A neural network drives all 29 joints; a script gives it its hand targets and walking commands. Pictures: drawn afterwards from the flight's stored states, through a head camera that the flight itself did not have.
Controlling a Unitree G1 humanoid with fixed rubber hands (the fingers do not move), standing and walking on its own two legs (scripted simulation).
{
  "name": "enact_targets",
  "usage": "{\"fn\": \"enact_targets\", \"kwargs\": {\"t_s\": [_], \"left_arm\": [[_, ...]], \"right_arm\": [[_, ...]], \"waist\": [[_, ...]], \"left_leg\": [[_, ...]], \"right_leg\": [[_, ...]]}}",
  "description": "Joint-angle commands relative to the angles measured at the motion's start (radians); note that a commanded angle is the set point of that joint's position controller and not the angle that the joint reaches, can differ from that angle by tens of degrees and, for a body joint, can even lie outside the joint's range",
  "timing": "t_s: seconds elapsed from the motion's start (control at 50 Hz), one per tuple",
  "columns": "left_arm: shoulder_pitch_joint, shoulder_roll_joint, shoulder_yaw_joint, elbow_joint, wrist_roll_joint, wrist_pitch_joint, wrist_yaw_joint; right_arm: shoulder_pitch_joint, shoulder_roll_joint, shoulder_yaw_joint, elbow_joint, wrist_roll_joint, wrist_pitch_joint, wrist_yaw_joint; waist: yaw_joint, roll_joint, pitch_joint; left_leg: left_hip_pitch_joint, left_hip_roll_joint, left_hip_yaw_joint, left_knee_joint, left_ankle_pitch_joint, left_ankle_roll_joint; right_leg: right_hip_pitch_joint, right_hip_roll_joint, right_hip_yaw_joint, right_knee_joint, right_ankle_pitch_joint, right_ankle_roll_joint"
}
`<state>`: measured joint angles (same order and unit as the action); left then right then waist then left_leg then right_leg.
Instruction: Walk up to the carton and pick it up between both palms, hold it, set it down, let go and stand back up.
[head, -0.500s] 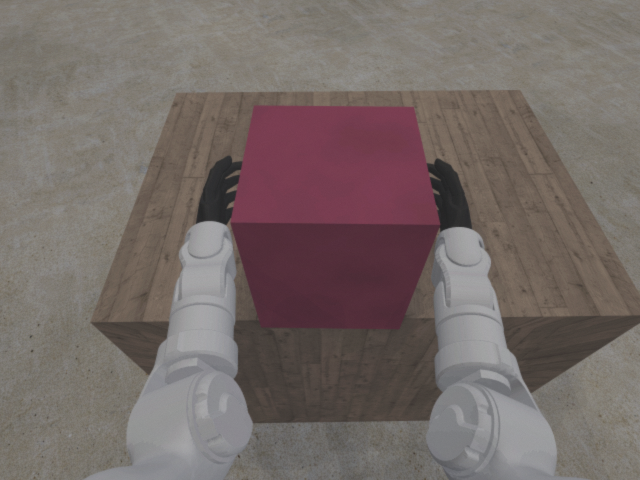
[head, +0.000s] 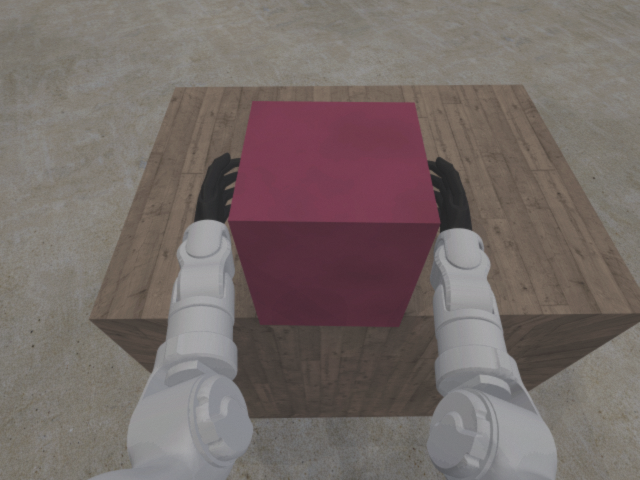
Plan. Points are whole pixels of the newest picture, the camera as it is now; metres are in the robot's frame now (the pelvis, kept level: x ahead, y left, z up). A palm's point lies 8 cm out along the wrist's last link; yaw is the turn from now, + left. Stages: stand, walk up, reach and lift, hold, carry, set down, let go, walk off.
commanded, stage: reach and lift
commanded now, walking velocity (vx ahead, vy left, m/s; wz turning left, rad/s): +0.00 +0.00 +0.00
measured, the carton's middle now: (331, 222) +0.46 -0.01 +0.05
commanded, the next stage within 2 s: none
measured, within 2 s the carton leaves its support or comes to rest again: leaves its support in 0.74 s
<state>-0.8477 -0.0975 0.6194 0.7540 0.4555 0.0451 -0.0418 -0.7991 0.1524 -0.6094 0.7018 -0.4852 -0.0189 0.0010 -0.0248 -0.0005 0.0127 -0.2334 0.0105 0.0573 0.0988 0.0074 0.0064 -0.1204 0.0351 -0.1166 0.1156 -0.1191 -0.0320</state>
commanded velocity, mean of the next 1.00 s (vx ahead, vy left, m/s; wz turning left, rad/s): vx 0.00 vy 0.00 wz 0.00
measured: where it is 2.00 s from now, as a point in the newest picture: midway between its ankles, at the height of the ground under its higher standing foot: outside the picture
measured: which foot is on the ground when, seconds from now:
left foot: down 0.00-1.00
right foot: down 0.00-1.00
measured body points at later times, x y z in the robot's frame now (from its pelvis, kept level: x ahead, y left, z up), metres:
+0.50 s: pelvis +0.01 +0.01 +0.00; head +0.04 +0.01 +0.45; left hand +0.44 +0.15 +0.09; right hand +0.42 -0.16 +0.09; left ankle +0.03 +0.12 -0.75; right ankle -0.05 -0.08 -0.75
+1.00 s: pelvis -0.03 +0.01 +0.00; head -0.04 +0.02 +0.45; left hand +0.39 +0.15 +0.13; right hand +0.38 -0.15 +0.13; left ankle +0.03 +0.12 -0.75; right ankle -0.05 -0.08 -0.75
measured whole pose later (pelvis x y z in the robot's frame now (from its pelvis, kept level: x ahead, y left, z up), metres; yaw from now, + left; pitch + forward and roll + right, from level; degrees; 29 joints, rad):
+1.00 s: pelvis -0.03 +0.01 +0.00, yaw +0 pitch +1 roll -1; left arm -0.81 -0.02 0.40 0.76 0.30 0.25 0.05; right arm -0.79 0.04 -0.41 0.88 -0.24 0.06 -0.07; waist -0.04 -0.02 -0.05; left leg -0.21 0.02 0.05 0.19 0.00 0.02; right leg -0.07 0.04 -0.12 0.17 -0.12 -0.04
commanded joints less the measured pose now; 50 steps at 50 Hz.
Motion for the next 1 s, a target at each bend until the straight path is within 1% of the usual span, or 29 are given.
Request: {"fn": "enact_targets", "kwargs": {"t_s": [0.0, 0.08, 0.18, 0.3, 0.38, 0.44, 0.62, 0.72, 0.78, 0.86, 0.92, 0.98], "left_arm": [[-0.363, -0.293, -0.214, 0.002, 0.010, -0.012, -0.082], [-0.365, -0.298, -0.225, 0.003, 0.007, -0.011, -0.080], [-0.363, -0.335, -0.274, -0.003, -0.012, -0.010, -0.071], [-0.367, -0.360, -0.327, -0.021, -0.040, -0.006, -0.064], [-0.378, -0.378, -0.369, -0.040, -0.061, -0.005, -0.056], [-0.389, -0.391, -0.403, -0.059, -0.078, -0.001, -0.048], [-0.436, -0.428, -0.500, -0.127, -0.136, 0.025, -0.021], [-0.475, -0.430, -0.535, -0.149, -0.173, 0.049, -0.010], [-0.501, -0.415, -0.536, -0.147, -0.191, 0.071, -0.008], [-0.551, -0.380, -0.516, -0.138, -0.211, 0.104, -0.013], [-0.577, -0.344, -0.486, -0.133, -0.210, 0.134, -0.023], [-0.588, -0.311, -0.456, -0.126, -0.204, 0.163, -0.035]], "right_arm": [[-0.396, 0.289, 0.227, -0.007, -0.014, -0.026, 0.095], [-0.395, 0.291, 0.234, -0.006, -0.009, -0.031, 0.095], [-0.392, 0.319, 0.292, 0.016, 0.024, -0.054, 0.083], [-0.401, 0.337, 0.361, 0.043, 0.077, -0.075, 0.067], [-0.420, 0.339, 0.404, 0.052, 0.117, -0.090, 0.057], [-0.439, 0.336, 0.433, 0.053, 0.149, -0.098, 0.052], [-0.507, 0.310, 0.476, 0.032, 0.223, -0.099, 0.046], [-0.554, 0.293, 0.480, 0.021, 0.247, -0.079, 0.045], [-0.585, 0.284, 0.476, 0.025, 0.256, -0.054, 0.045], [-0.635, 0.286, 0.465, 0.035, 0.256, -0.011, 0.045], [-0.663, 0.285, 0.450, 0.041, 0.252, 0.024, 0.045], [-0.677, 0.280, 0.433, 0.043, 0.249, 0.055, 0.045]], "waist": [[-0.005, 0.008, -0.491], [-0.006, 0.009, -0.501], [-0.006, 0.010, -0.558], [-0.008, 0.001, -0.588], [-0.010, 0.007, -0.601], [-0.013, 0.010, -0.605], [-0.023, 0.032, -0.624], [-0.026, 0.037, -0.629], [-0.022, 0.032, -0.615], [-0.019, 0.010, -0.580], [-0.012, 0.006, -0.536], [-0.008, 0.003, -0.495]], "left_leg": [[0.344, 0.007, -0.084, 0.081, 0.173, 0.022], [0.348, 0.009, -0.086, 0.082, 0.180, 0.021], [0.332, 0.007, -0.085, 0.096, 0.241, 0.030], [0.299, 0.001, -0.089, 0.098, 0.255, 0.037], [0.304, -0.001, -0.094, 0.105, 0.271, 0.034], [0.324, 0.000, -0.099, 0.111, 0.279, 0.027], [0.426, 0.012, -0.111, 0.147, 0.306, -0.003], [0.464, 0.021, -0.114, 0.162, 0.284, -0.008], [0.469, 0.024, -0.112, 0.164, 0.233, -0.004], [0.414, 0.017, -0.095, 0.146, 0.095, 0.017], [0.360, 0.008, -0.079, 0.133, 0.010, 0.033], [0.324, -0.001, -0.065, 0.126, -0.041, 0.041]], "right_leg": [[0.058, -0.017, 0.021, 0.072, 0.549, 0.088], [0.054, -0.017, 0.021, 0.069, 0.548, 0.084], [0.099, -0.019, 0.033, 0.088, 0.648, 0.077], [0.168, -0.022, 0.045, 0.107, 0.708, 0.076], [0.190, -0.020, 0.048, 0.110, 0.721, 0.073], [0.192, -0.016, 0.046, 0.105, 0.701, 0.070], [0.122, -0.003, 0.029, 0.070, 0.561, 0.053], [0.068, -0.002, 0.023, 0.054, 0.470, 0.045], [0.031, -0.003, 0.021, 0.048, 0.405, 0.044], [0.020, -0.010, 0.025, 0.048, 0.286, 0.050], [0.026, -0.016, 0.027, 0.052, 0.193, 0.058], [0.023, -0.020, 0.029, 0.052, 0.113, 0.065]]}}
